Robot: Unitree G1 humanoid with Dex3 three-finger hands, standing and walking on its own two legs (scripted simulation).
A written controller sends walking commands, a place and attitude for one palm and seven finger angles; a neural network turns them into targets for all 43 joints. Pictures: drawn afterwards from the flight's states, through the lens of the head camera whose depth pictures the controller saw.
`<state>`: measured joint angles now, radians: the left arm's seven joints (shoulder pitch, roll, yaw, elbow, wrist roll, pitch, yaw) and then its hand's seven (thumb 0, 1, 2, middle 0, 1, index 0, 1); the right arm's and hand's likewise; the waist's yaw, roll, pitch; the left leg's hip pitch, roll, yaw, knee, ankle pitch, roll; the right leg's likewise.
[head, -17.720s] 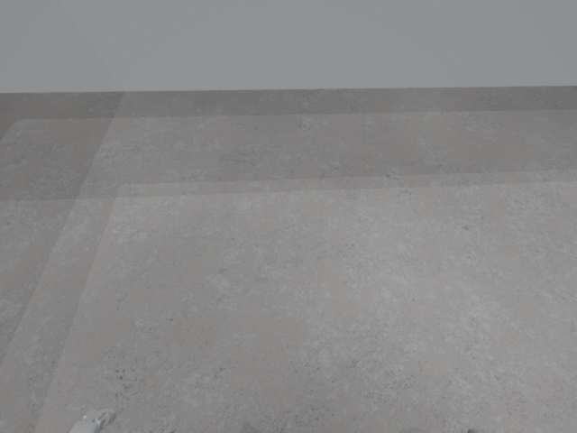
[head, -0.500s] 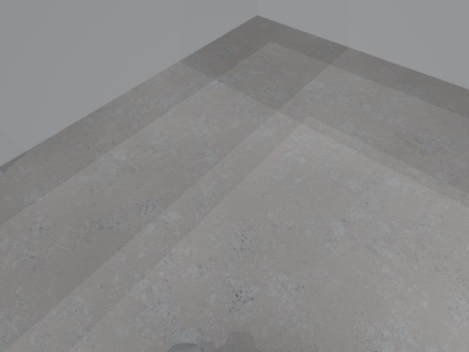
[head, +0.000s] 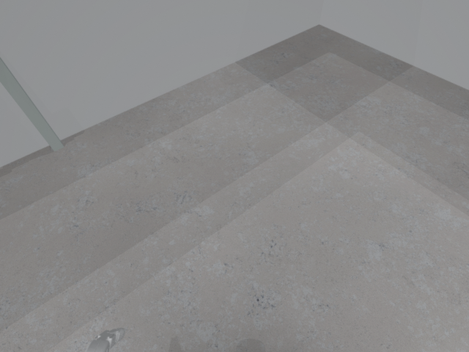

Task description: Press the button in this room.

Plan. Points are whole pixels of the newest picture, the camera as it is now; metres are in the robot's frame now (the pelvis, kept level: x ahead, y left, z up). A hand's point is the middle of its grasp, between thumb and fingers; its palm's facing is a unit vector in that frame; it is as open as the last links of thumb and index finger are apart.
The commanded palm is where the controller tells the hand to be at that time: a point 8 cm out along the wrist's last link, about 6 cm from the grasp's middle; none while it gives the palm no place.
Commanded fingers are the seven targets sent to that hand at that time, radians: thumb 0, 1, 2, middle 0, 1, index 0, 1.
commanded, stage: turn or walk to find it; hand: left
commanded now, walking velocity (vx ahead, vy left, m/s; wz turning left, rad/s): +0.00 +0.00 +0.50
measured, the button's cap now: out of the picture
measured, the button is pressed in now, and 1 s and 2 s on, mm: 0 0 0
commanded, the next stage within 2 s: stand and wait in 1.72 s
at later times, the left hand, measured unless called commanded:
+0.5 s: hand out of the picture -0.05 +0.21 -0.17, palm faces +0.32 -0.92 -0.24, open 7.4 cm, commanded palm none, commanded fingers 0.00 0.90 0.90 -0.20 -0.30 -0.20 -0.30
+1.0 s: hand out of the picture +0.09 +0.25 -0.14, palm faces +0.42 -0.88 -0.24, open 7.4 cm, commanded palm none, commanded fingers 0.00 0.90 0.90 -0.20 -0.30 -0.20 -0.30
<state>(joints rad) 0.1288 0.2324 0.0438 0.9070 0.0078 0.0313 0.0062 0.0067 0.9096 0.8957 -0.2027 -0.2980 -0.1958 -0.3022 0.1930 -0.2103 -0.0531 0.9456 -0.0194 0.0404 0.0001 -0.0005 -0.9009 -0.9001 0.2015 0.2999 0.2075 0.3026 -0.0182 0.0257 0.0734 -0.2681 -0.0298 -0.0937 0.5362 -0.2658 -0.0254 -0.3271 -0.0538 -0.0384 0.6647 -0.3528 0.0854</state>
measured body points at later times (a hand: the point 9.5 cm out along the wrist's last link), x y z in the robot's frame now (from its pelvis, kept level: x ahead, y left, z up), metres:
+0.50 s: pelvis -0.03 +0.00 +0.00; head +0.01 +0.01 +0.45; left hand -0.06 +0.25 -0.15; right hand +0.12 -0.23 -0.14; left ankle -0.08 +0.11 -0.72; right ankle +0.02 -0.12 -0.73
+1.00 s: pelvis +0.07 +0.02 +0.00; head +0.09 +0.01 +0.45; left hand +0.07 +0.30 -0.12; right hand +0.13 -0.21 -0.16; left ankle -0.07 +0.11 -0.73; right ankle +0.18 -0.06 -0.73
